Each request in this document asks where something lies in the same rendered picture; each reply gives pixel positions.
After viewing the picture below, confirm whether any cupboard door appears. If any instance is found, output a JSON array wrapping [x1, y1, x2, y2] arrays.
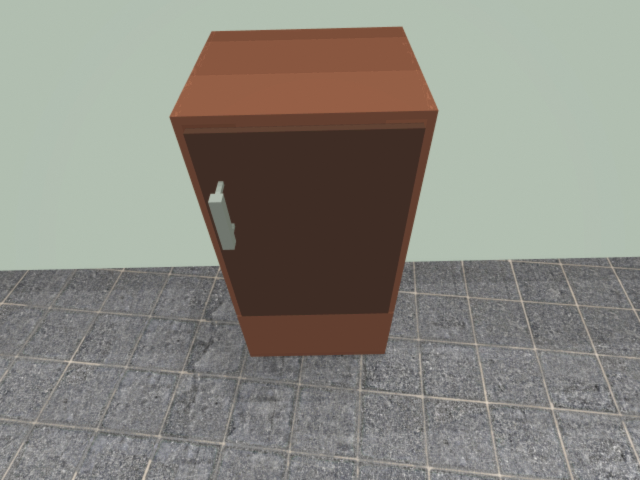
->
[[183, 123, 426, 316]]

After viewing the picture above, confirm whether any handle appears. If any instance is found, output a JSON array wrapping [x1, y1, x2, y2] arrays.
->
[[208, 181, 236, 250]]

